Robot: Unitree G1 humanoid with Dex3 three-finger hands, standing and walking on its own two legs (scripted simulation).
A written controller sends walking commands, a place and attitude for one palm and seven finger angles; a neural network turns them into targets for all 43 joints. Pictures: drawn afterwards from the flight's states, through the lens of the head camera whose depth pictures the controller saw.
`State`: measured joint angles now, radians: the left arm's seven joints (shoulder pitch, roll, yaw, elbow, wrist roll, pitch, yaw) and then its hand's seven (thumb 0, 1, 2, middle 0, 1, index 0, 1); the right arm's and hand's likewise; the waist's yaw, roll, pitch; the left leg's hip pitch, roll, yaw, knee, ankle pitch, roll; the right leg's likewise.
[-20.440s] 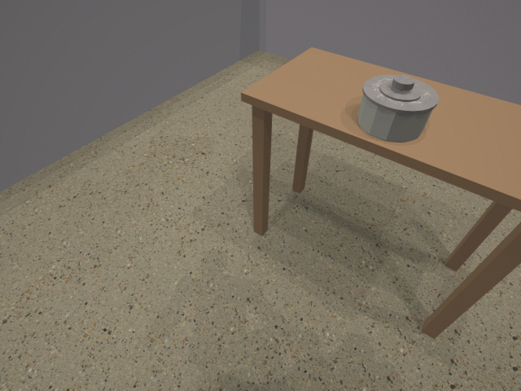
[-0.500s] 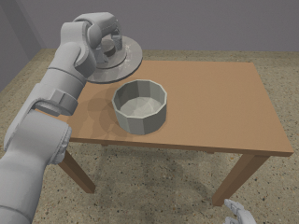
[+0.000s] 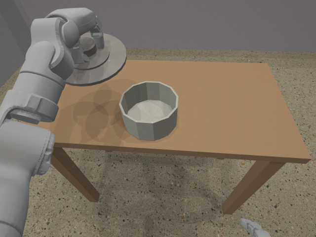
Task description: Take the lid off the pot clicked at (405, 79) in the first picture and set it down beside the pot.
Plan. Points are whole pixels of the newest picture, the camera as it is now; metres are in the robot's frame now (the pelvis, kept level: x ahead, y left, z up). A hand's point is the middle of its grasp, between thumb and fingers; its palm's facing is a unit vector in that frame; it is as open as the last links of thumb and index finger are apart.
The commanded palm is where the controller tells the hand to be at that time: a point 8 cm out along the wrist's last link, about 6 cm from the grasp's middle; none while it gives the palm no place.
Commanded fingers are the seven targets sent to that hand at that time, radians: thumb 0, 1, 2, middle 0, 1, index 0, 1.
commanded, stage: move the lid sideways beside the pot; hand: left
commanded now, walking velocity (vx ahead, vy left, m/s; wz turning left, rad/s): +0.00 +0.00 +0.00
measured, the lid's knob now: (85, 47) +0.50 +0.17 +0.24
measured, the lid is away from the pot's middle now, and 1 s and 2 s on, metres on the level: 0.14 0.25 0.24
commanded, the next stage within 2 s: lower the lid onto the table in 0.98 s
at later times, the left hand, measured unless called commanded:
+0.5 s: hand (58, 52) +0.46 +0.22 +0.25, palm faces -0.22 -0.02 -0.97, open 8.0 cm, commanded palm +0.45 +0.22 +0.32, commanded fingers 0.00 0.52 1.14 -0.77 -0.96 -0.84 -0.97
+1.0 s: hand (39, 53) +0.47 +0.27 +0.24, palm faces -0.25 -0.03 -0.97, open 8.0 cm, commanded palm +0.46 +0.26 +0.32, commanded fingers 0.00 0.52 1.14 -0.77 -0.96 -0.84 -0.97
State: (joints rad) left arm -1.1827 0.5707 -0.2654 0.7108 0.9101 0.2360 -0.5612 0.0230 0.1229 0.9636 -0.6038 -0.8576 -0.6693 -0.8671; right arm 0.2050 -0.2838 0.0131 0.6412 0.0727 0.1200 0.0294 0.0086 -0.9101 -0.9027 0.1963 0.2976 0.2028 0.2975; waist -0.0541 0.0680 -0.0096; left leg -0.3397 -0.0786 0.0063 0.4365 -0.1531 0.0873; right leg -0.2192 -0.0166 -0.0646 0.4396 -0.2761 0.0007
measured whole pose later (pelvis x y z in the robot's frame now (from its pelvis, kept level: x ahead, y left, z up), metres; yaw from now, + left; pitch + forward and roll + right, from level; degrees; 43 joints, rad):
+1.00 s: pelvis +0.00 +0.00 +0.00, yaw +0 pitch +6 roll -2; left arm -1.21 0.79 -0.17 0.85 0.95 0.10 -0.59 0.02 0.12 0.96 -0.60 -0.86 -0.67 -0.87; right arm 0.24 -0.30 0.01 0.64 0.09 0.16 0.00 0.01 -0.91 -0.90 0.20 0.30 0.20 0.30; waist -0.07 0.05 0.02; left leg -0.40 -0.07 0.00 0.46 -0.16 0.09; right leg -0.25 0.00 -0.07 0.41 -0.26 0.00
